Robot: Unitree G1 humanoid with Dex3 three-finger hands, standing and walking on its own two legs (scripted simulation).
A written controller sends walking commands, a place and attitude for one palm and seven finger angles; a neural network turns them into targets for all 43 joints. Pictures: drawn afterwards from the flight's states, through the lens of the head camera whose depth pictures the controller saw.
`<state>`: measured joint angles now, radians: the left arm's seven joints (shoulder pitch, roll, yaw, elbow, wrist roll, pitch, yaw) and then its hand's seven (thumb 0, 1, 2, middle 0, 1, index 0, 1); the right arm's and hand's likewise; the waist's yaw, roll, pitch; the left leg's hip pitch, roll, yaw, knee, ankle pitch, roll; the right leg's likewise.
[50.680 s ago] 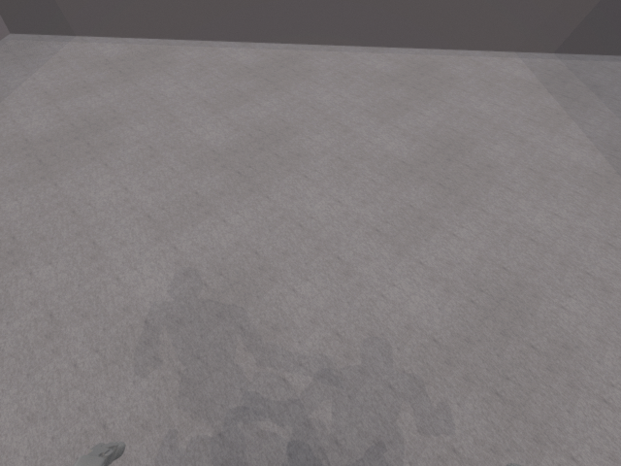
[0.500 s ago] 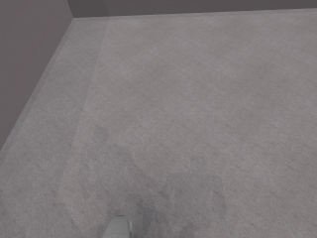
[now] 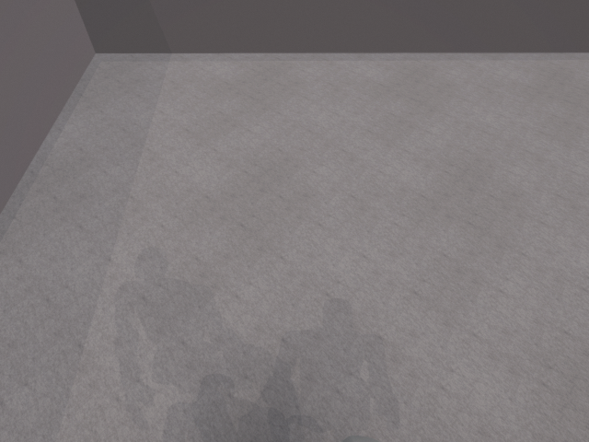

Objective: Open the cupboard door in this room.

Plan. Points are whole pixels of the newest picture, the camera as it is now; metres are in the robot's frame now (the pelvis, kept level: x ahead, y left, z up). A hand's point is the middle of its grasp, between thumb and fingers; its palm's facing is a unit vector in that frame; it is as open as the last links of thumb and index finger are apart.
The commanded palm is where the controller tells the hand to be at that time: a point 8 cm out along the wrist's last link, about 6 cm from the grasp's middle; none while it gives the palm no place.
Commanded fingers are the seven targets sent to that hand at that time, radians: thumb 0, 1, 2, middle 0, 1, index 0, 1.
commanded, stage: walk to a spot facing it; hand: left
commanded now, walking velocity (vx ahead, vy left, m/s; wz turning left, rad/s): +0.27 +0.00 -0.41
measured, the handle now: out of the picture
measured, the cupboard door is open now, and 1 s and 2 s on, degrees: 42 42 42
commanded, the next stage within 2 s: turn to face it in 0.06 s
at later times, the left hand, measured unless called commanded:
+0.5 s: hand (258, 332) +0.32 +0.09 -0.15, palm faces +0.06 -0.99 -0.16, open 7.2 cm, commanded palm none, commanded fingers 0.00 0.90 0.90 -0.20 -0.30 -0.20 -0.30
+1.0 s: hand (201, 372) +0.24 +0.18 -0.16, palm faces +0.35 -0.89 -0.29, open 7.4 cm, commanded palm none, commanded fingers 0.00 0.90 0.90 -0.20 -0.30 -0.20 -0.30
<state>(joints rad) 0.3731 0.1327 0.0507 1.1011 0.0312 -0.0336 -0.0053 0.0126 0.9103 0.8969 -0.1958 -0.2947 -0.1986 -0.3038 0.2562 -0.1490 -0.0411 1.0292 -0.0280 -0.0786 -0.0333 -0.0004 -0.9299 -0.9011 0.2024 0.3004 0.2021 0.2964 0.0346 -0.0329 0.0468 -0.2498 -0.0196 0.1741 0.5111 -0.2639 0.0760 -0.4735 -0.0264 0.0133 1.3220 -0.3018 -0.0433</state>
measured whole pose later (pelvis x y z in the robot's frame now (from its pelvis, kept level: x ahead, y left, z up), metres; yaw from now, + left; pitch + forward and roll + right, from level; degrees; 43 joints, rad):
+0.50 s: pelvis +0.20 -0.07 +0.00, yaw +4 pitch +0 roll +1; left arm 0.09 0.13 0.04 0.96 0.00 -0.06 0.03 -0.02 0.93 0.90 -0.20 -0.29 -0.20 -0.30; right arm 0.35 -0.11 -0.03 1.09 -0.01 0.03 -0.01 0.01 -0.91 -0.90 0.20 0.30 0.20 0.30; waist -0.06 -0.02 0.08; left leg -0.47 0.08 0.06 1.15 -0.48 -0.04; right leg -0.30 -0.08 -0.22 0.53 -0.24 -0.05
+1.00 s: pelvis +0.25 -0.06 +0.00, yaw +20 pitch +3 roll -1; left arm 0.17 0.26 0.08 0.92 0.02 0.05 0.01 0.01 0.91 0.90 -0.19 -0.29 -0.20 -0.30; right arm 0.17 -0.22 -0.06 0.90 -0.03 0.03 0.00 0.00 -0.91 -0.90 0.20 0.30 0.20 0.30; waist 0.00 0.02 0.07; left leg -0.38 0.01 -0.02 0.52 -0.19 0.01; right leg -0.46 -0.06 -0.01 0.94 -0.43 0.08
